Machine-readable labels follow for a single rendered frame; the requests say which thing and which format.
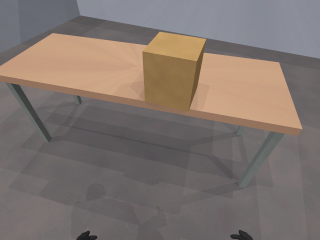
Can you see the table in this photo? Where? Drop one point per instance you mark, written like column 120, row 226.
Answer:
column 235, row 90

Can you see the robot right hand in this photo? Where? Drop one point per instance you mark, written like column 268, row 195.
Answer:
column 243, row 236

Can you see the robot left hand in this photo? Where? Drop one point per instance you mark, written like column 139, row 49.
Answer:
column 86, row 236

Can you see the carton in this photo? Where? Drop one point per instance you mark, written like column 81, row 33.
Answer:
column 171, row 69

